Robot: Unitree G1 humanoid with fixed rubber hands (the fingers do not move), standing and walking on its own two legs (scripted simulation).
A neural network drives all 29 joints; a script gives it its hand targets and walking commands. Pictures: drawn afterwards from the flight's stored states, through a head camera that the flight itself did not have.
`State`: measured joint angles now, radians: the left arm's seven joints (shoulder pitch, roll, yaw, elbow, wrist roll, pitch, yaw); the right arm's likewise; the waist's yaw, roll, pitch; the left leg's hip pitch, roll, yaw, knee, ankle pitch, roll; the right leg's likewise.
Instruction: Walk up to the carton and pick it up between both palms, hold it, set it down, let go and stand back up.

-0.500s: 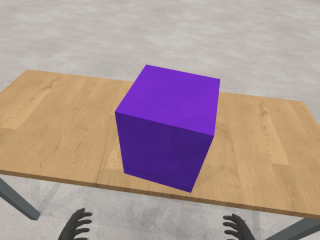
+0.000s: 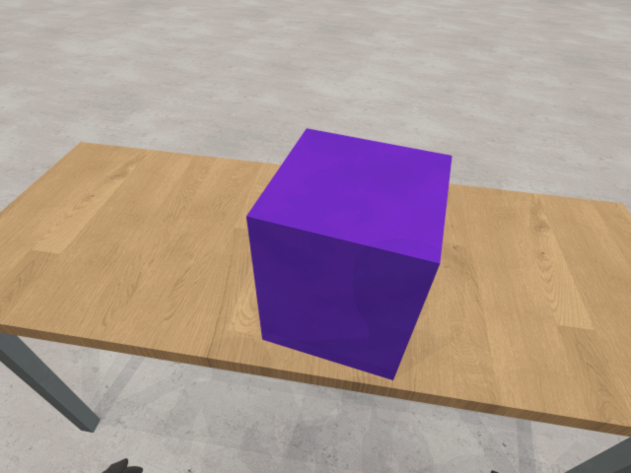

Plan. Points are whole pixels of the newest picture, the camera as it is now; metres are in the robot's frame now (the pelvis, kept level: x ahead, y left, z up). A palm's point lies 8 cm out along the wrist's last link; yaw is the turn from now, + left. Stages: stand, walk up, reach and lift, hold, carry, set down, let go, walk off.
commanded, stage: stand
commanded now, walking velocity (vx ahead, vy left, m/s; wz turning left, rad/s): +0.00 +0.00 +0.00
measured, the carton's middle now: (349, 254) +0.44 -0.05 +0.05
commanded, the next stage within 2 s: none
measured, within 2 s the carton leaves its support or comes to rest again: neither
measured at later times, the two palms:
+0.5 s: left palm out of the picture +0.06 +0.27 -0.10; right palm out of the picture +0.07 -0.25 -0.10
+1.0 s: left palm out of the picture +0.06 +0.26 -0.10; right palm out of the picture +0.07 -0.26 -0.10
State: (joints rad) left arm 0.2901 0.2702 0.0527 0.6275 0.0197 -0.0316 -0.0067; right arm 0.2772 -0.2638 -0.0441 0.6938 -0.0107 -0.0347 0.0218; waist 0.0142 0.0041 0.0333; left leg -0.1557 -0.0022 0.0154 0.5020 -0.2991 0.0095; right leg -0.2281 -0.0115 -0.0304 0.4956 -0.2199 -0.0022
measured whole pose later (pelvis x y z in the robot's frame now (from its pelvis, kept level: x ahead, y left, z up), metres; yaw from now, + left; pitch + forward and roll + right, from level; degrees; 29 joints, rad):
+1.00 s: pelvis -0.03 -0.01 -0.01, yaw +1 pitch -3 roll +0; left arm 0.31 0.28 0.01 0.68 0.01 -0.03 0.00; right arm 0.33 -0.27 -0.01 0.66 -0.01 -0.01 0.02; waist 0.00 0.00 0.04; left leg -0.23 -0.01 -0.01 0.56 -0.28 0.00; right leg -0.30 -0.02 -0.04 0.56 -0.21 -0.01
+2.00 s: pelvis -0.01 -0.02 -0.01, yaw +1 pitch -2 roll +0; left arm 0.28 0.27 0.01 0.68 0.01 -0.01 0.00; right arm 0.32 -0.26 -0.01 0.67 -0.01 -0.01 0.01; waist 0.00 0.00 0.04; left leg -0.22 0.00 -0.02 0.56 -0.31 -0.02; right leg -0.29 0.00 -0.04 0.56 -0.24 -0.02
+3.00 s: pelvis -0.01 -0.01 +0.00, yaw +0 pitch -2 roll +0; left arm 0.28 0.27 0.01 0.70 0.01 -0.01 0.00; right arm 0.32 -0.26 -0.01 0.68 -0.01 0.00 0.00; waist 0.01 -0.01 0.04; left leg -0.20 0.01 0.00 0.54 -0.31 -0.01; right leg -0.28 0.00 -0.01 0.55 -0.24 -0.02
